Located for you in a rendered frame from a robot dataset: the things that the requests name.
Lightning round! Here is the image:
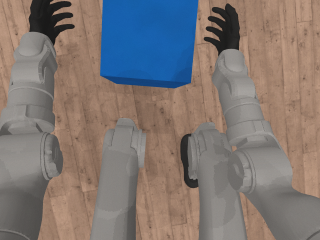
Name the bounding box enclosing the robot right foot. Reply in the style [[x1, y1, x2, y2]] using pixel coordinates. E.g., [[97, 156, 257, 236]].
[[180, 133, 199, 188]]

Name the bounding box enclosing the carton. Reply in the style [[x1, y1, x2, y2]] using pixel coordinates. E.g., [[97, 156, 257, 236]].
[[100, 0, 199, 89]]

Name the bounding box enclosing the robot right upper arm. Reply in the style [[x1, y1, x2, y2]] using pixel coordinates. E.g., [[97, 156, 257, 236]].
[[227, 146, 320, 240]]

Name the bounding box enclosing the robot right shin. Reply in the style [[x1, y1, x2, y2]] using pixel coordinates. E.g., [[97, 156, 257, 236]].
[[188, 122, 233, 179]]

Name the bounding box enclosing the robot left hand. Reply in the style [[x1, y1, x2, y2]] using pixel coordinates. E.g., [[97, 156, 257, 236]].
[[28, 0, 75, 46]]

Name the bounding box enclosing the robot left upper arm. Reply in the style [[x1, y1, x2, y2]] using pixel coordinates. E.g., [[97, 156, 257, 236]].
[[0, 132, 63, 240]]

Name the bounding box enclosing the right robot forearm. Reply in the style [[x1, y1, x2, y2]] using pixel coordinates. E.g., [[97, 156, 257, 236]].
[[211, 49, 293, 179]]

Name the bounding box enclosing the left robot forearm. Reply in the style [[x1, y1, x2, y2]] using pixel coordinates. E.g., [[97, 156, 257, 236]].
[[0, 32, 58, 136]]

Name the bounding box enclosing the robot right hand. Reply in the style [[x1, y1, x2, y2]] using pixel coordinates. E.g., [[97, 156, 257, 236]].
[[204, 3, 240, 56]]

